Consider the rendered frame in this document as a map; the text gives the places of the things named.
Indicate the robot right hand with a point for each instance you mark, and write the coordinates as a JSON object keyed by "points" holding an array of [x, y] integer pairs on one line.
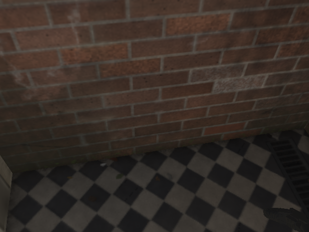
{"points": [[292, 217]]}

